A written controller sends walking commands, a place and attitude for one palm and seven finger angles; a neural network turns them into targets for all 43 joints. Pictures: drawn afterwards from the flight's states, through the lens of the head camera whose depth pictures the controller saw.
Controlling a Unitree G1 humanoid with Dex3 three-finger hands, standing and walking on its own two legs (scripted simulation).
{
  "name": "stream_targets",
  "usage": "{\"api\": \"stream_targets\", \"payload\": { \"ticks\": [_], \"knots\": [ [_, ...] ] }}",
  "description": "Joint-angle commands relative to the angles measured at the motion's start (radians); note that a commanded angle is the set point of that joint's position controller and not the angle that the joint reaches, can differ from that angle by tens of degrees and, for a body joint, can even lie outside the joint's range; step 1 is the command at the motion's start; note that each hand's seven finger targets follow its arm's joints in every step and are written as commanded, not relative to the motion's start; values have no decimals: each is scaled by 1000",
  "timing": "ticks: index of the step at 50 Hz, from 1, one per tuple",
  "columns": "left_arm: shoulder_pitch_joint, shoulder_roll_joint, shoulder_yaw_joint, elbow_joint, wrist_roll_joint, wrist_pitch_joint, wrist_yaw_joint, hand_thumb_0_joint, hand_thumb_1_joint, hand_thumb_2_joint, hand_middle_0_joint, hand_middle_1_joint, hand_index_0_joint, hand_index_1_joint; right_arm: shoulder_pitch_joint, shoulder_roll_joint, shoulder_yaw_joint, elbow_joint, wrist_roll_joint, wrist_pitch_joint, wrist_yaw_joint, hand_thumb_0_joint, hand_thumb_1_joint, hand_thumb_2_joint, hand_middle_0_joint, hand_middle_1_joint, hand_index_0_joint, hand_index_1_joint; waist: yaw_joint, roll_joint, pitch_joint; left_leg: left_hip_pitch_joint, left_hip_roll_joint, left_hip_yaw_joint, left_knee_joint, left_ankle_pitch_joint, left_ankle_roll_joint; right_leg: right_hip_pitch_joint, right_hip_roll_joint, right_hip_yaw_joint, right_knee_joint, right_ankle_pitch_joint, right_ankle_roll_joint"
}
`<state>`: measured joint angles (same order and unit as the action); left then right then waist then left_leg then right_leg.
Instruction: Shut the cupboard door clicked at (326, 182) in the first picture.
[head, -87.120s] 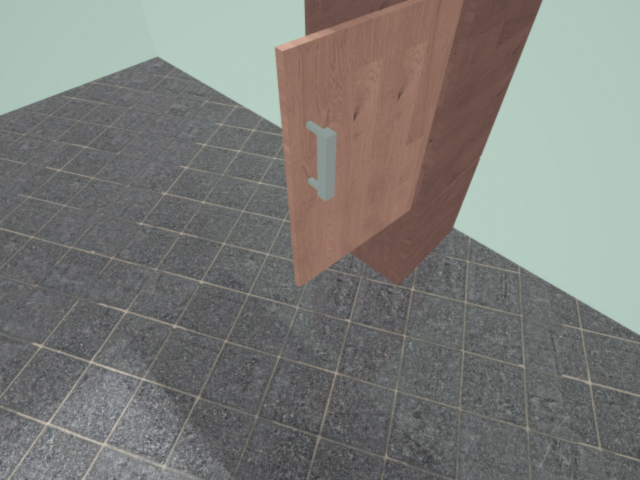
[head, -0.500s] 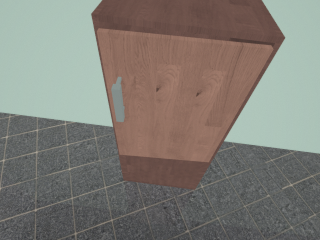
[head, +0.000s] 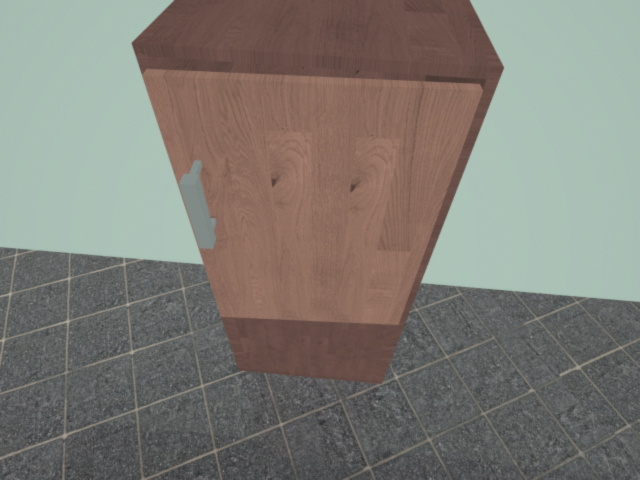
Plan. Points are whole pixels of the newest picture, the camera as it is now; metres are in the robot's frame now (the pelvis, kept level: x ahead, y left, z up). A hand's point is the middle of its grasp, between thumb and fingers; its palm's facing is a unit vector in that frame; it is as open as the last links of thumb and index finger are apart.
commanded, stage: come to a stop and stand still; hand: left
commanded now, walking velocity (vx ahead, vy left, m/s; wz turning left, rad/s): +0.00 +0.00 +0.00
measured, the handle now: (202, 205) +0.50 +0.21 +0.05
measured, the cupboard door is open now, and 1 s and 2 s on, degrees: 3 3 3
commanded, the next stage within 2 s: look again from close up in 1.36 s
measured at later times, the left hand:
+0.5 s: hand out of the picture -0.01 +0.17 -0.18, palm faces +0.05 -0.99 -0.15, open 7.3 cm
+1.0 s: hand out of the picture -0.02 +0.20 -0.18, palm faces +0.03 -0.99 -0.15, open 7.3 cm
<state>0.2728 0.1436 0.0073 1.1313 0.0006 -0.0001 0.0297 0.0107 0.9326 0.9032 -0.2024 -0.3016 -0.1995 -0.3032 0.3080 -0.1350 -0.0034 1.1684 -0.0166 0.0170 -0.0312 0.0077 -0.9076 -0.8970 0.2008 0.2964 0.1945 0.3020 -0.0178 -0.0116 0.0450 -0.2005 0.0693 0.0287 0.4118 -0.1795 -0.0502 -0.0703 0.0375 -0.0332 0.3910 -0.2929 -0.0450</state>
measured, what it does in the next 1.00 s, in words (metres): stands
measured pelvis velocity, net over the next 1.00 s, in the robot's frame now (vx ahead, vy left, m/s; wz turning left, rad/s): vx -0.01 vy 0.03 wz -0.01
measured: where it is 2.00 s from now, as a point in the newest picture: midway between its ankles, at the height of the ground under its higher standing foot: outside the picture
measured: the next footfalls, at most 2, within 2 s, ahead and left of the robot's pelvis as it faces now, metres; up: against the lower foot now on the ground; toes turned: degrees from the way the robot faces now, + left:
none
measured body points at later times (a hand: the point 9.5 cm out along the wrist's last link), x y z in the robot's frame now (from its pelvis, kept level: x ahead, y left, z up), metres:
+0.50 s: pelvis +0.00 +0.01 +0.00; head +0.01 +0.02 +0.45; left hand -0.01 +0.22 -0.17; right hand +0.01 -0.21 -0.16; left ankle +0.03 +0.15 -0.74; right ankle -0.05 -0.09 -0.74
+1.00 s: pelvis -0.01 +0.03 +0.00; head +0.01 +0.05 +0.45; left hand -0.02 +0.25 -0.17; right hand -0.02 -0.18 -0.16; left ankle +0.03 +0.15 -0.74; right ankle -0.05 -0.09 -0.74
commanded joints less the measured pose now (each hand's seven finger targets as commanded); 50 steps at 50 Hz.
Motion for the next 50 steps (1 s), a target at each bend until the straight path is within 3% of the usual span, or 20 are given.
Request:
{"api": "stream_targets", "payload": {
  "ticks": [1, 9, 22, 34, 50],
  "knots": [
    [67, 94, 19, -18, 4, -10, 5, 0, 900, 900, -200, -300, -200, -300, 44, -85, -18, -33, 4, -16, -13, 0, -900, -900, 200, 300, 200, 300, 9, -3, 24, 54, 40, -28, -27, 118, 40, -94, -140, 108, -112, 229, -1],
    [98, 80, 19, -13, 9, -13, 11, 0, 900, 900, -200, -300, -200, -300, 37, -80, -20, -38, 7, -18, -17, 0, -900, -900, 200, 300, 200, 300, 12, -32, 20, 74, 43, -20, -13, 153, 43, -80, -138, 101, -91, 352, 6],
    [103, 73, 16, -7, 9, -10, 10, 0, 900, 900, -200, -300, -200, -300, 14, -91, -18, -48, 6, -20, -18, 0, -900, -900, 200, 300, 200, 300, 16, 12, 49, 76, 41, -37, -39, 146, 49, -90, -134, 98, -102, 261, 8],
    [94, 80, 15, -13, 11, -9, 9, 0, 900, 900, -200, -300, -200, -300, 21, -100, -19, -54, 7, -24, -14, 0, -900, -900, 200, 300, 200, 300, 19, -10, 38, 76, 44, -51, -61, 142, 57, -76, -130, 91, -108, 201, 12],
    [94, 78, 14, -10, 12, -4, 8, 0, 900, 900, -200, -300, -200, -300, 30, -98, -19, -56, 7, -25, -12, 0, -900, -900, 200, 300, 200, 300, 19, 16, 58, 49, 36, -61, -86, 86, 61, -93, -130, 90, -105, 132, 20]
  ]
}}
